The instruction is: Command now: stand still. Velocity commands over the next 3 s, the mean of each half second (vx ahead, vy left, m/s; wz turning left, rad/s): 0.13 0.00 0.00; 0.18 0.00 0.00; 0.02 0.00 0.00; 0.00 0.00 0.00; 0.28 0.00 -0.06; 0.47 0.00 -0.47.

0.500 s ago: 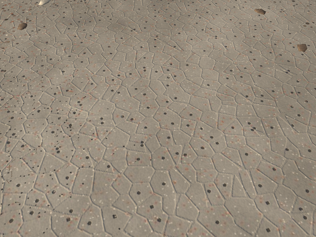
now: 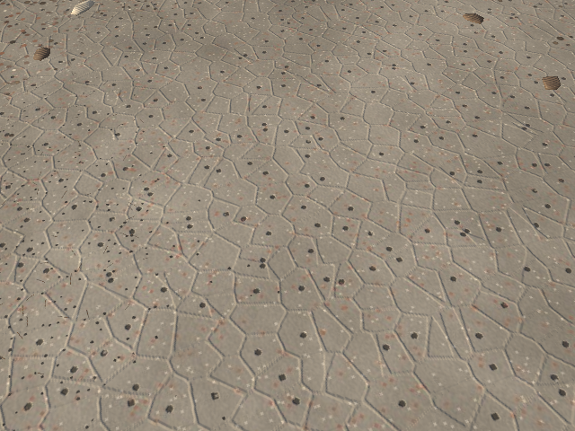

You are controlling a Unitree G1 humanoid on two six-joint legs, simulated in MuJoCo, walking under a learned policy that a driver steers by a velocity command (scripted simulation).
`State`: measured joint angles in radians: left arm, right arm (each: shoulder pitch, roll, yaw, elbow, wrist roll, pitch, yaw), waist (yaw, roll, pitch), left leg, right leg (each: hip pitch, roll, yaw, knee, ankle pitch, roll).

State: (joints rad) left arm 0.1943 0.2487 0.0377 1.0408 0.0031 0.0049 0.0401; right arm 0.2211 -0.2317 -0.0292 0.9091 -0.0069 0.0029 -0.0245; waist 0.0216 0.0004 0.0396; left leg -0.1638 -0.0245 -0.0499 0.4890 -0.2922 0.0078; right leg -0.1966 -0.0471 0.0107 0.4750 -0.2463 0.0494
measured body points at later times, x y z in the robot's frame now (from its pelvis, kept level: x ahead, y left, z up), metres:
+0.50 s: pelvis +0.05 -0.04 -0.01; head +0.05 -0.05 +0.44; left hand +0.05 +0.22 -0.14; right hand +0.08 -0.30 -0.16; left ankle -0.02 +0.11 -0.70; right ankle +0.02 -0.13 -0.74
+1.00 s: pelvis +0.21 -0.01 -0.01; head +0.24 +0.00 +0.44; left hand +0.24 +0.25 -0.16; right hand +0.35 -0.26 -0.13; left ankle +0.30 +0.07 -0.74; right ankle +0.13 -0.14 -0.69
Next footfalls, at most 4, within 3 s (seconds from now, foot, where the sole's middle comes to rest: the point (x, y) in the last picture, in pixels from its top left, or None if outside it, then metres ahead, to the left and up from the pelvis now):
0.82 left None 0.34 0.08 -0.77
1.12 right None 0.28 -0.15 -0.77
2.78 right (362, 353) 0.72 -0.14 -0.77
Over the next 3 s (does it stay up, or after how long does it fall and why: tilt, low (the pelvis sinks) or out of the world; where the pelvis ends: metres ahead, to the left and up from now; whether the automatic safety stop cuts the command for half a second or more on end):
stays up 0.67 -0.08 0.00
